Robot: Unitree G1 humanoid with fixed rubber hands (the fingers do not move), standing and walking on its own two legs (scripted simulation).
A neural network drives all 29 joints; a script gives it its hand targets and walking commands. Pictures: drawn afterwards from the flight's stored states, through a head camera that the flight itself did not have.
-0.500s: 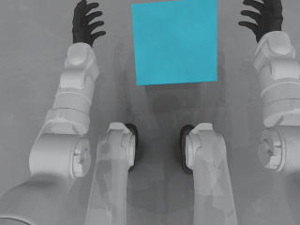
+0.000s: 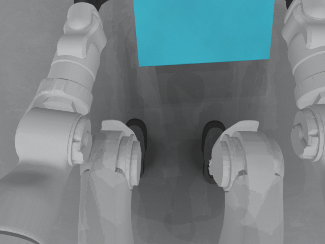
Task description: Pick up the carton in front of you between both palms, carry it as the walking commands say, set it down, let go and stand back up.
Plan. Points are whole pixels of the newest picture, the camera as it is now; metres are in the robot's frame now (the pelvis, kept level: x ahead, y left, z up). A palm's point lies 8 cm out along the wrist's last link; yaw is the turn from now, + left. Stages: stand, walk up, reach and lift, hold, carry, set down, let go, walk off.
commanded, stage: reach and lift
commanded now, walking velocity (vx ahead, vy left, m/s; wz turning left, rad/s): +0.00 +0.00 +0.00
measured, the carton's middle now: (194, 13) +0.52 -0.05 -0.25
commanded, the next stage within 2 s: none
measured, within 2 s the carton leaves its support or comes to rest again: leaves its support in 0.70 s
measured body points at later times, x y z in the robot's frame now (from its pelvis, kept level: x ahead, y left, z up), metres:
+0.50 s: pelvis +0.00 +0.00 +0.01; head +0.37 -0.03 +0.26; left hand +0.55 +0.11 -0.18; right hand +0.55 -0.20 -0.18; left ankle +0.12 +0.13 -0.34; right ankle +0.11 -0.12 -0.34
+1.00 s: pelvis +0.00 +0.01 +0.04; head +0.29 -0.03 +0.38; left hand +0.52 +0.10 -0.05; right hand +0.52 -0.20 -0.04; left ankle +0.12 +0.14 -0.34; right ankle +0.11 -0.13 -0.34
